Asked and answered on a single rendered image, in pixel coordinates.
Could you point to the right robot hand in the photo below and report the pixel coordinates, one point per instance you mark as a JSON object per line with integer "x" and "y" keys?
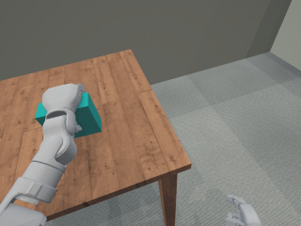
{"x": 247, "y": 213}

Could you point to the table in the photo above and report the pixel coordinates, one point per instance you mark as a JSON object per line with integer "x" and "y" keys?
{"x": 136, "y": 147}

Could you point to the left robot upper arm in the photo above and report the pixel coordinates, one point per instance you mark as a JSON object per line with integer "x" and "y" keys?
{"x": 16, "y": 215}

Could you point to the left robot forearm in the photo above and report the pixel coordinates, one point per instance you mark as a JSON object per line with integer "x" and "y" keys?
{"x": 56, "y": 151}

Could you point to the sponge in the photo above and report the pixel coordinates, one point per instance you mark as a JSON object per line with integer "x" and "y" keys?
{"x": 86, "y": 115}

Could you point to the left robot hand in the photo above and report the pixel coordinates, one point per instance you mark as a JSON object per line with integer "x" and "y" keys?
{"x": 65, "y": 96}

